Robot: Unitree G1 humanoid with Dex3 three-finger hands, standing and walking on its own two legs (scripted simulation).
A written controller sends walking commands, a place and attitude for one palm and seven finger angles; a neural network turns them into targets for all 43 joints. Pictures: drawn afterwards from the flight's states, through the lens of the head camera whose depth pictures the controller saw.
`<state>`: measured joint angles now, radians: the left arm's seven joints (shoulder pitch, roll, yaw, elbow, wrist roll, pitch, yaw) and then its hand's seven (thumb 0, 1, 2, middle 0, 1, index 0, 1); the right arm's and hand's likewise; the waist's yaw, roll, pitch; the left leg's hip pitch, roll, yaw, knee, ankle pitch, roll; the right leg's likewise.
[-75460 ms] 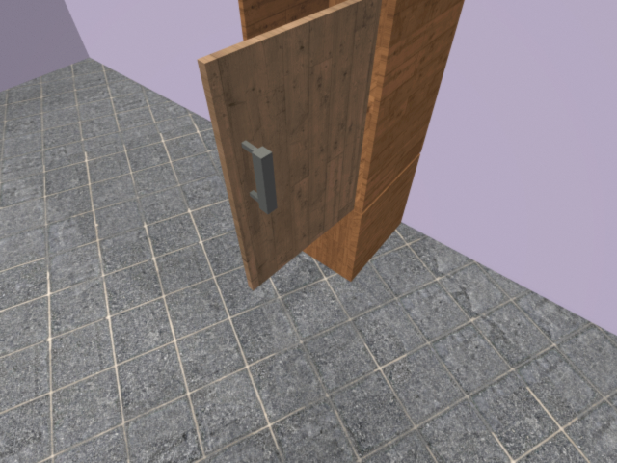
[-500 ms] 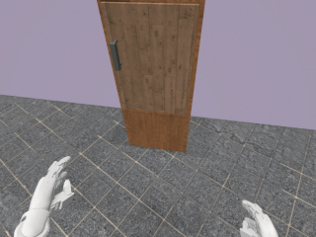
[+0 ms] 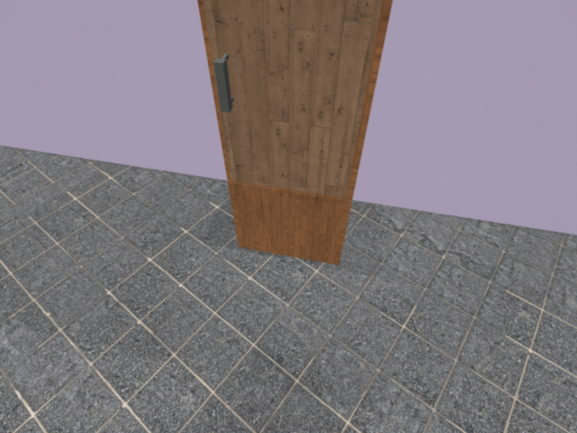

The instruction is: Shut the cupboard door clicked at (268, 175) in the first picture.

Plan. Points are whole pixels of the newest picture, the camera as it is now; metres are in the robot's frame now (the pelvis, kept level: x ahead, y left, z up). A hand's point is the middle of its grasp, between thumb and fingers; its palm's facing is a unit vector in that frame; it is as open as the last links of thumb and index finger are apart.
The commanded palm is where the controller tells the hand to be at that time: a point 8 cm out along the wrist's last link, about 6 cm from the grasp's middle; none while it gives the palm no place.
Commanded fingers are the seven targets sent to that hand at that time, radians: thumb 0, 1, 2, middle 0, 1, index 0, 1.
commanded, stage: let the arm hang, fingers relaxed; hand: left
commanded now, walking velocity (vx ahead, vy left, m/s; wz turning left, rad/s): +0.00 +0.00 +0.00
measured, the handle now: (226, 82) +0.92 +0.23 +0.03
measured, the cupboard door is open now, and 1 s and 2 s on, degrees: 0 0 0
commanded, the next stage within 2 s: look to check the result in 0.48 s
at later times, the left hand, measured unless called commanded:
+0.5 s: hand out of the picture +0.05 +0.18 -0.17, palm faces -0.01 -0.97 -0.23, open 7.4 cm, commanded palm none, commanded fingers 0.00 0.90 0.90 -0.20 -0.30 -0.20 -0.30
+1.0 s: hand out of the picture +0.07 +0.18 -0.16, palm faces +0.01 -0.96 -0.27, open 7.4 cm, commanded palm none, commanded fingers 0.00 0.90 0.90 -0.20 -0.30 -0.20 -0.30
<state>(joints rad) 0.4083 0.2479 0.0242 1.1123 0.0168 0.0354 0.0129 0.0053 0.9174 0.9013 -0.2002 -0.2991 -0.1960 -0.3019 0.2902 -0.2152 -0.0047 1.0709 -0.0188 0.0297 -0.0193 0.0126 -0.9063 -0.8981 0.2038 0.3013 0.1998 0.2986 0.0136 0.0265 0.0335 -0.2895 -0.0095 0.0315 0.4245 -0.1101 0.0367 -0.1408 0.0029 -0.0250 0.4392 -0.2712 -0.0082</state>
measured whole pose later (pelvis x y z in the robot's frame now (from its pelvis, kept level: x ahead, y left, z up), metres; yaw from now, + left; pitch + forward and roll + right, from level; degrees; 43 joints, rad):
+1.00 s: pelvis +0.04 -0.03 +0.01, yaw -1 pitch -2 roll +0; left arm 0.23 0.23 0.01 1.12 0.01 0.00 0.03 0.00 0.91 0.90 -0.20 -0.30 -0.20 -0.30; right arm 0.16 -0.23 0.01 1.12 -0.02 0.00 -0.02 0.01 -0.91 -0.90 0.20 0.30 0.20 0.30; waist 0.00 0.01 0.04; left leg -0.19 0.02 0.03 0.37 -0.15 -0.01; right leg -0.03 0.03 -0.01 0.34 -0.28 -0.04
